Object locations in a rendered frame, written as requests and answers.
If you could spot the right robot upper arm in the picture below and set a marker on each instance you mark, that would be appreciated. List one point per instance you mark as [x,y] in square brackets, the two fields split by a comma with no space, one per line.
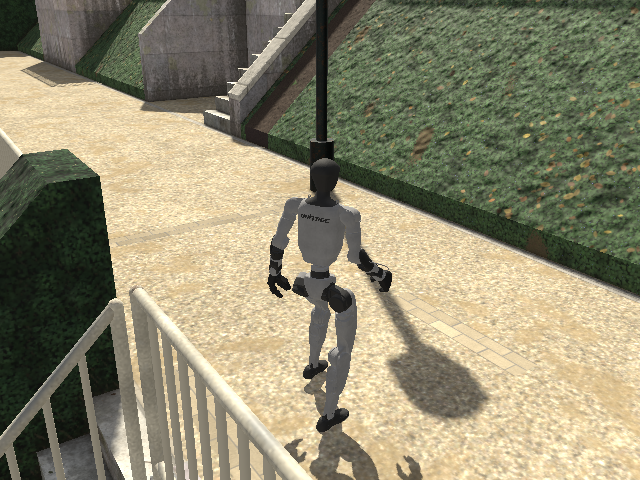
[351,218]

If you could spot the robot foot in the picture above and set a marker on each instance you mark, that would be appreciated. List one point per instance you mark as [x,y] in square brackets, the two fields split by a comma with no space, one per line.
[309,372]
[324,424]

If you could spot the robot right hand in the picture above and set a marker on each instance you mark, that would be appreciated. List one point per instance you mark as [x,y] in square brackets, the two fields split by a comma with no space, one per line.
[385,283]

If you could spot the left robot upper arm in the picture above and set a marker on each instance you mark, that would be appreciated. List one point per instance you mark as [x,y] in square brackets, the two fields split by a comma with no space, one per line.
[280,240]

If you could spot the robot left hand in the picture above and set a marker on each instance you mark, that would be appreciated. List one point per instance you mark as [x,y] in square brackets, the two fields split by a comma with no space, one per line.
[281,281]

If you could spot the left robot forearm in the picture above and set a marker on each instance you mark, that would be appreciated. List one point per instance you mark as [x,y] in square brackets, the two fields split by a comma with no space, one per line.
[275,260]

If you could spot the right robot foot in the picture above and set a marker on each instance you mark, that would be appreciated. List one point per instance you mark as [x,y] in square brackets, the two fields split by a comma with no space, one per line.
[324,424]

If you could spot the left robot foot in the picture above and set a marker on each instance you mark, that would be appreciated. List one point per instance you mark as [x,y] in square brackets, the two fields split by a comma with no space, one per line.
[309,372]

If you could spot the right robot forearm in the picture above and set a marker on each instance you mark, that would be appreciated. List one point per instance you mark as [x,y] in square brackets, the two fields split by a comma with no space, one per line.
[370,268]

